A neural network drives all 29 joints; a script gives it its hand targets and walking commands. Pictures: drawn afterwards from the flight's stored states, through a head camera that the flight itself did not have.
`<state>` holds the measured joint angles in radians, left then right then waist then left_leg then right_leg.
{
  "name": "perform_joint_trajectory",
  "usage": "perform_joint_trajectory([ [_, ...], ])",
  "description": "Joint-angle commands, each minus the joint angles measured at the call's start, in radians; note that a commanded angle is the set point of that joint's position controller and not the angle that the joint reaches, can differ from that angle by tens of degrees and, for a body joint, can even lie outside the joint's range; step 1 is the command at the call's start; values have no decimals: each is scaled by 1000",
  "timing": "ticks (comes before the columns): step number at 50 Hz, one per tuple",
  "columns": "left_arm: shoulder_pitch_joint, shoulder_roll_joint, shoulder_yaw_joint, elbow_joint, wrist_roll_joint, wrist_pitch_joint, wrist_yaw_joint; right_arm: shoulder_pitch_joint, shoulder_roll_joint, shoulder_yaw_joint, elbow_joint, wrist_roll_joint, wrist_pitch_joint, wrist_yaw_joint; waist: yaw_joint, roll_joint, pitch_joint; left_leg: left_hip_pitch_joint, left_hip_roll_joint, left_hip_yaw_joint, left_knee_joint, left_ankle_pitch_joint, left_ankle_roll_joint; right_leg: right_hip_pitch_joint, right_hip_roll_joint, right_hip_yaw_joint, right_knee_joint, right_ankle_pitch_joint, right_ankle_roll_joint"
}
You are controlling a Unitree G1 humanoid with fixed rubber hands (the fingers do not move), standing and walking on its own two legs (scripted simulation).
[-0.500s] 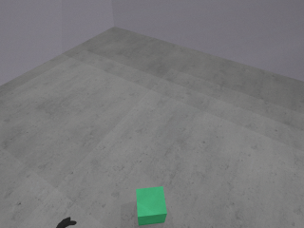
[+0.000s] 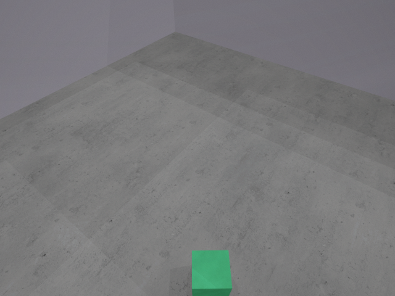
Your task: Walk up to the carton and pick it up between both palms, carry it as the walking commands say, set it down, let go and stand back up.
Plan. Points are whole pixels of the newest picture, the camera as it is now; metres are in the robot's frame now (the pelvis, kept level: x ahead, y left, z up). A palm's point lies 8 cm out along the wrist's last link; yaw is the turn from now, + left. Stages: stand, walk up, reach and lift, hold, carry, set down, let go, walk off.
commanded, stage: stand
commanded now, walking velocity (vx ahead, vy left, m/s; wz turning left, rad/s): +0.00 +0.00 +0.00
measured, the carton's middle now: (210, 275) +0.35 -0.02 -0.65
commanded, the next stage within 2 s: none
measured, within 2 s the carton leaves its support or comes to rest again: neither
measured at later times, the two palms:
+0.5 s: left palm out of the picture +0.02 +0.27 -0.11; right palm out of the picture +0.07 -0.26 -0.10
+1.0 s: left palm out of the picture -0.05 +0.25 -0.12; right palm out of the picture +0.04 -0.26 -0.10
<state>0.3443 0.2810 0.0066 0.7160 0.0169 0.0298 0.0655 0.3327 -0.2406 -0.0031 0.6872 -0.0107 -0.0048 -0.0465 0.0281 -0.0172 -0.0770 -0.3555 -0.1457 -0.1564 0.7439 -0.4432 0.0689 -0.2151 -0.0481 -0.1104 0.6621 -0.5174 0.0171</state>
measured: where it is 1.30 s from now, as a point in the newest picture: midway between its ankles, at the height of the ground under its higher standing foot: outside the picture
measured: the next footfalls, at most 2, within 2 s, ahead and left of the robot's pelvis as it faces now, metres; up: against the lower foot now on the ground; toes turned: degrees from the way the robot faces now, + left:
none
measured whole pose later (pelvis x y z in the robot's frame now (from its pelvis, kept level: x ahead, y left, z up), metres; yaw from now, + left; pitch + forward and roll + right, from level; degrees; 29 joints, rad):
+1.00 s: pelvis -0.02 -0.01 +0.01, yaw +4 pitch +1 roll -1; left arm 0.35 0.25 0.01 0.96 0.02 0.05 0.05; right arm 0.33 -0.22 0.00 0.85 -0.01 0.01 -0.05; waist 0.03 -0.01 0.00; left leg -0.28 -0.13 -0.20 0.65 -0.36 0.04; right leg -0.11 -0.02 -0.14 0.54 -0.44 -0.01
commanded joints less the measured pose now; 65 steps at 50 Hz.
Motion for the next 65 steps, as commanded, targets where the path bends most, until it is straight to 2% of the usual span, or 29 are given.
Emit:
perform_joint_trajectory([
  [1,37,119,35,-42,1,-7,2,48,-123,-31,-50,0,-6,-7,-2,46,9,-36,131,-152,-116,638,19,84,-33,53,-37,375,-38],
  [6,34,123,36,-18,1,-2,1,50,-116,-32,-43,-1,-7,-7,1,12,23,-73,111,-122,-104,542,7,129,-63,58,-73,465,-51],
  [9,32,126,37,-4,1,3,2,59,-115,-34,-35,-2,-6,-6,-2,13,30,-71,108,-112,-104,526,6,134,-69,47,-79,477,-56],
  [12,27,128,37,8,1,8,0,69,-120,-36,-25,-3,-3,-6,-6,38,34,-51,116,-143,-123,557,13,118,-49,34,-74,404,-51],
  [16,27,122,36,24,1,8,-5,69,-129,-35,-16,-5,1,-9,-6,87,39,-28,136,-238,-183,574,36,97,-7,37,-73,259,-42],
  [18,29,120,36,36,3,6,-7,62,-128,-34,-12,-5,3,-11,-3,87,47,-30,135,-257,-197,561,40,102,-3,46,-93,237,-43],
  [20,31,121,37,48,4,3,-8,57,-122,-33,-8,-3,2,-12,0,57,53,-46,122,-224,-180,545,27,128,-23,53,-118,293,-47],
  [24,47,124,35,77,5,5,-3,55,-101,-33,1,-1,-3,-10,5,-30,58,-103,91,-85,-102,425,-4,196,-116,63,-152,563,-78],
  [26,49,129,35,89,7,11,0,59,-98,-34,5,-4,-2,-7,0,-34,67,-101,95,-51,-91,396,-5,190,-140,57,-153,603,-93],
  [27,45,130,34,93,8,13,1,61,-98,-35,9,-5,-1,-5,-2,-26,73,-86,101,-48,-96,415,-3,174,-133,45,-148,584,-91],
  [30,30,129,35,98,8,19,-2,77,-110,-37,28,-3,2,-3,-16,24,76,-34,117,-103,-124,533,11,123,-68,5,-114,420,-65],
  [31,32,125,34,101,6,20,-4,80,-117,-37,33,-4,3,-4,-17,55,71,-16,129,-145,-145,570,21,105,-41,0,-97,341,-56],
  [33,39,107,32,108,1,23,-11,85,-129,-35,40,-7,5,-9,-18,136,58,17,170,-293,-230,579,60,72,19,12,-68,170,-39],
  [34,42,97,30,116,1,23,-14,79,-128,-32,44,-8,7,-13,-15,155,65,28,183,-351,-264,553,81,56,35,27,-74,123,-38],
  [35,59,84,28,129,0,20,-16,54,-126,-29,44,-6,11,-16,1,160,72,41,190,-369,-280,519,91,45,38,45,-98,113,-39],
  [37,62,91,29,150,7,10,-16,38,-113,-26,50,-1,14,-18,5,97,88,2,160,-313,-265,493,60,108,14,59,-159,188,-49],
  [40,64,97,29,170,8,-1,-13,47,-97,-25,71,6,3,-15,4,6,80,-29,108,-155,-172,509,8,186,-64,73,-195,438,-55],
  [42,79,98,25,188,8,2,-9,50,-85,-26,83,6,0,-13,6,-43,80,-62,95,-86,-136,406,-5,223,-124,92,-201,618,-84],
  [43,80,97,22,194,9,4,-6,52,-81,-27,90,4,1,-12,4,-54,84,-61,100,-63,-130,375,-6,221,-144,92,-202,660,-97],
  [45,66,96,20,203,11,8,-4,58,-77,-26,106,3,5,-8,-6,-45,103,-30,111,-51,-143,407,-5,186,-130,66,-193,637,-94],
  [47,64,98,22,214,10,12,-6,68,-83,-26,126,3,7,-5,-11,-16,115,-4,119,-74,-153,489,3,159,-87,38,-178,535,-74],
  [50,77,87,25,233,6,18,-10,65,-89,-23,146,2,8,-8,-7,46,113,12,138,-139,-180,551,20,135,-38,24,-154,358,-56],
  [53,90,64,22,254,5,20,-15,50,-93,-19,159,1,9,-13,2,91,116,-1,160,-226,-237,506,39,133,-7,32,-152,248,-49],
  [56,96,56,19,275,8,14,-17,37,-86,-16,174,4,11,-15,6,72,122,-16,149,-214,-240,476,31,156,-19,42,-180,275,-54],
  [61,93,55,13,300,10,5,-13,46,-53,-10,209,7,9,-13,-4,-4,118,-16,114,-97,-172,436,1,183,-91,66,-218,487,-84],
  [63,88,54,11,308,11,6,-11,54,-48,-8,226,6,11,-12,-8,-7,126,-2,119,-83,-173,441,-2,169,-93,55,-215,497,-88],
  [65,90,52,11,317,9,9,-10,56,-48,-6,241,5,12,-11,-8,5,135,6,125,-90,-179,473,1,156,-74,41,-208,448,-81],
])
